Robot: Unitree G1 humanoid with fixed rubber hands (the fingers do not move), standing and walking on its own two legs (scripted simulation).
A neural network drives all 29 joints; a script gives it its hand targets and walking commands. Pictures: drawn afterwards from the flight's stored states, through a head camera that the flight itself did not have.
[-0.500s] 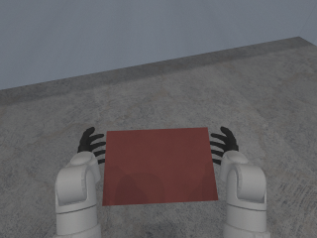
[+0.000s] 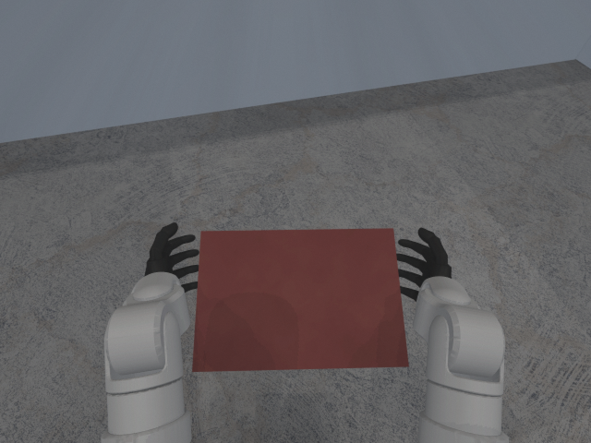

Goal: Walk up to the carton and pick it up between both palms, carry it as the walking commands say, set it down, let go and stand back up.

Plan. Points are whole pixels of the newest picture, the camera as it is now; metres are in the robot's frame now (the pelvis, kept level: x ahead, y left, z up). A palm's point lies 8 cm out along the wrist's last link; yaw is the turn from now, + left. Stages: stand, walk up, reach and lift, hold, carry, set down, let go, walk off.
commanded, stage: carry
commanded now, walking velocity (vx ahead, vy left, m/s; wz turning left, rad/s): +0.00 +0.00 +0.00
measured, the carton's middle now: (297, 302) +0.31 +0.00 -0.02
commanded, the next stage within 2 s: hold in 1.78 s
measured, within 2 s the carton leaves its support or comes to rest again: neither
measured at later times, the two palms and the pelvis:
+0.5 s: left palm (175, 275) +0.31 +0.15 +0.08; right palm (435, 280) +0.30 -0.18 +0.07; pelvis +0.03 -0.01 -0.01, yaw -1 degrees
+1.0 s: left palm (191, 311) +0.26 +0.13 +0.07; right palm (470, 319) +0.25 -0.21 +0.07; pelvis -0.02 -0.03 -0.01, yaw -1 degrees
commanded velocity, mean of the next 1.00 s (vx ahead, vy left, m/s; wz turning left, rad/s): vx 0.00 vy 0.00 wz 0.00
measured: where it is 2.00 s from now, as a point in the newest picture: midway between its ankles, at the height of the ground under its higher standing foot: outside the picture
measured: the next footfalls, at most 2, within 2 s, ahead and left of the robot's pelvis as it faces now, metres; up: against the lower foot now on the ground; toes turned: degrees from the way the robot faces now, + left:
left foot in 0.04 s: +0.07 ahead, +0.12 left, +0.00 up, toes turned -16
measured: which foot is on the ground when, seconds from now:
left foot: up 0.00-0.02, down 0.04-1.00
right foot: down 0.00-1.00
